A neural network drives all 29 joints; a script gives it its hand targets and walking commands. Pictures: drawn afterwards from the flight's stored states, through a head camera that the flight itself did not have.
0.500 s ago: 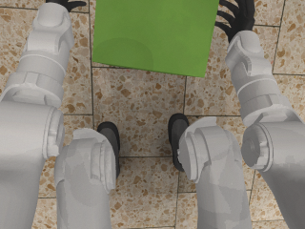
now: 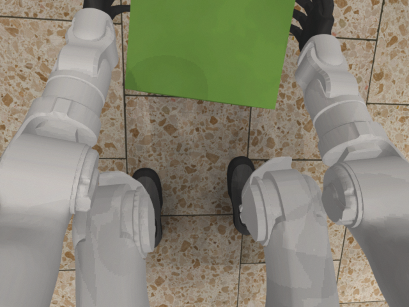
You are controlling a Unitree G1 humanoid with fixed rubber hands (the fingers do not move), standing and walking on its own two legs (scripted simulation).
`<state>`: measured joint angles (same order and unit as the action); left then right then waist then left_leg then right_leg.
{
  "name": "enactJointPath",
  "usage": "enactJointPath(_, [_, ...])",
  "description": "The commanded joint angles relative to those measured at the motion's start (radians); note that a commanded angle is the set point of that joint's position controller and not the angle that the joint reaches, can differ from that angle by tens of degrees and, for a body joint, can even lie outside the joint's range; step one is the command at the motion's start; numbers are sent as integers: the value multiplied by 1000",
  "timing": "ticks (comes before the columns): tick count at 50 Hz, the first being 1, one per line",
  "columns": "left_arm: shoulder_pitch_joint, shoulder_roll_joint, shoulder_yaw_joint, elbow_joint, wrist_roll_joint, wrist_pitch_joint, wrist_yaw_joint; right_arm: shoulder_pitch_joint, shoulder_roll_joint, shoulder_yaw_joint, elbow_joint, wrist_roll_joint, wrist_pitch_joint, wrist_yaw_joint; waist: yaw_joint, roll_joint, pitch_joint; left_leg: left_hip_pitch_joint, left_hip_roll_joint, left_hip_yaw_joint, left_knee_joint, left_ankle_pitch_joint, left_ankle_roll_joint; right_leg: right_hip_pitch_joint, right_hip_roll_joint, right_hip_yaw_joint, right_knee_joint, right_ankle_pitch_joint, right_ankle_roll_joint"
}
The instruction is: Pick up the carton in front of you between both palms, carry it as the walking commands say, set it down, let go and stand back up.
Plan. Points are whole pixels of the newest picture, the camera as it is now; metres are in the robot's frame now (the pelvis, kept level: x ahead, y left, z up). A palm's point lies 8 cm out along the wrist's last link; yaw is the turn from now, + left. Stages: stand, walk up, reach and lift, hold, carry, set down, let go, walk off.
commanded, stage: reach and lift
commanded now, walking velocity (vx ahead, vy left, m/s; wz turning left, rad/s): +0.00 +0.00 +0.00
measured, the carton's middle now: (203, 42) +0.51 -0.02 -0.25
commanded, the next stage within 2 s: none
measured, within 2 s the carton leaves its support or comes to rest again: leaves its support in 0.34 s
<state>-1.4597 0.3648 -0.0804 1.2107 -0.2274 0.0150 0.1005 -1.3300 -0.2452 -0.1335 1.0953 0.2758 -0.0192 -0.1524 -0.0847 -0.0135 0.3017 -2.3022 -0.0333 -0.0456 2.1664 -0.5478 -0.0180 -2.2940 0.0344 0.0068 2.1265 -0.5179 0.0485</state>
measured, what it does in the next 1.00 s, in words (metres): rises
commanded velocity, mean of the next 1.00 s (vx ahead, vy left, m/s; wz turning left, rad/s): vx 0.00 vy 0.00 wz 0.00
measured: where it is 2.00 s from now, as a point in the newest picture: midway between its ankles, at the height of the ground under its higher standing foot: (197, 214)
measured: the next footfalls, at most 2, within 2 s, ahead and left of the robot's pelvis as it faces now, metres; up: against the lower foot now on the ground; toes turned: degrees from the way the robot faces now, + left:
none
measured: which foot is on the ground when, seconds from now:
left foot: down 0.00-1.00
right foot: down 0.00-1.00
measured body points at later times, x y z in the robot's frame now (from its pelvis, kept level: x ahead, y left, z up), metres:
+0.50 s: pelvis +0.00 +0.00 +0.00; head +0.33 +0.02 +0.30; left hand +0.54 +0.13 -0.15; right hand +0.52 -0.18 -0.12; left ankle +0.11 +0.12 -0.34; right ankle +0.13 -0.13 -0.34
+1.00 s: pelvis +0.01 +0.00 +0.12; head +0.25 +0.01 +0.50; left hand +0.50 +0.14 +0.05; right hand +0.49 -0.17 +0.07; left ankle +0.11 +0.12 -0.34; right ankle +0.13 -0.13 -0.34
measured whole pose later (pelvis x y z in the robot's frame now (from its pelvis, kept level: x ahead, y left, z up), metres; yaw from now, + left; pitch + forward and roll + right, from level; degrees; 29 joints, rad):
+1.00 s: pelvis +0.01 +0.00 +0.12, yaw +2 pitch +42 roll +0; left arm -1.02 0.03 0.36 0.81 0.19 0.34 0.06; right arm -0.96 0.05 -0.54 0.63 -0.20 0.31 -0.06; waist -0.06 0.01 -0.18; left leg -1.99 -0.12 -0.07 1.75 -0.49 -0.05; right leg -1.99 0.11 0.10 1.73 -0.48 0.08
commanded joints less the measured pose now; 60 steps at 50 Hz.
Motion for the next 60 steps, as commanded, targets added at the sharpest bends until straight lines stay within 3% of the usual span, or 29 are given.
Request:
enactJointPath(1, [-303, -37, -27, -92, -1, -25, -2, -250, 46, 36, -85, 10, -21, 6, -10, 111, -1136, 594, -13, 32, -175, 221, 14, 556, 20, -60, -152, 276, 17])
enactJointPath(3, [-318, -69, -19, -80, 20, -29, 1, -256, 83, 27, -49, -9, -23, 6, -15, 119, -1120, 599, -20, 28, -179, 218, 15, 543, 29, -59, -154, 269, 17])
enactJointPath(5, [-393, -290, -72, -99, 19, -19, -35, -342, 261, 69, -69, -15, -22, 40, -21, 123, -1123, 601, -34, 23, -175, 228, 19, 525, 44, -61, -151, 270, 11])
enactJointPath(8, [-492, -668, -108, -86, 46, 5, -121, -539, 586, 124, -113, -50, 4, 131, -22, 129, -1099, 585, -59, 32, -161, 237, 18, 497, 63, -74, -127, 262, 3])
enactJointPath(11, [-493, -872, -56, -105, 99, 36, -179, -643, 755, 113, -158, -100, 52, 210, -14, 130, -1069, 552, -90, 59, -153, 208, 21, 487, 83, -92, -110, 218, -1])
enactJointPath(15, [-506, -1022, -76, -221, 79, 55, -215, -643, 914, 142, -266, -108, 94, 260, -29, 87, -1205, 580, -105, 75, -129, 288, 27, 567, 103, -109, -94, 315, -5])
enactJointPath(19, [-525, -1142, -166, -429, 21, 72, -212, -552, 1065, 206, -370, -71, 145, 275, -38, 91, -1501, 719, -114, 103, -123, 429, 10, 737, 114, -114, -87, 484, -3])
enactJointPath(23, [-577, -1194, -235, -650, 10, 108, -187, -468, 1167, 260, -440, -85, 224, 282, -34, 117, -1707, 833, -131, 122, -166, 433, 1, 782, 127, -122, -129, 473, -3])
enactJointPath(26, [-551, -1226, -221, -704, 44, 153, -177, -479, 1187, 283, -511, -116, 267, 284, -10, 134, -1698, 845, -145, 135, -225, 354, 3, 759, 132, -125, -180, 372, -3])
enactJointPath(28, [-498, -1256, -189, -666, 84, 184, -180, -464, 1199, 274, -501, -152, 290, 291, -5, 134, -1617, 817, -147, 137, -274, 275, 4, 718, 134, -123, -222, 287, -7])
enactJointPath(32, [-391, -1295, -46, -475, 192, 239, -212, -359, 1205, 143, -329, -266, 335, 318, -18, 124, -1335, 679, -143, 129, -382, 51, 4, 601, 135, -120, -327, 80, -20])
enactJointPath(35, [-358, -1293, 61, -395, 263, 257, -232, -342, 1216, 54, -271, -343, 350, 337, -14, 101, -1280, 650, -145, 126, -437, 21, 10, 600, 132, -115, -391, 50, -23])
enactJointPath(39, [-320, -1305, 129, -345, 311, 262, -247, -328, 1231, 14, -259, -394, 356, 349, -12, 65, -1301, 682, -151, 121, -500, 43, 15, 653, 134, -111, -458, 68, -18])
enactJointPath(45, [-288, -1352, 89, -411, 306, 265, -260, -284, 1300, 83, -307, -371, 360, 359, 12, 50, -1430, 809, -156, 120, -578, 121, 12, 776, 137, -101, -534, 138, -10])
enactJointPath(51, [-231, -1411, -44, -534, 248, 277, -261, -185, 1354, 199, -361, -315, 373, 363, 14, 60, -1521, 960, -155, 114, -648, 191, -1, 912, 139, -90, -599, 208, -5])
enactJointPath(60, [-74, -1465, -138, -591, 208, 281, -265, -10, 1391, 292, -379, -281, 374, 359, 18, 71, -1414, 1101, -152, 87, -786, 209, -12, 1069, 138, -57, -739, 227, -8])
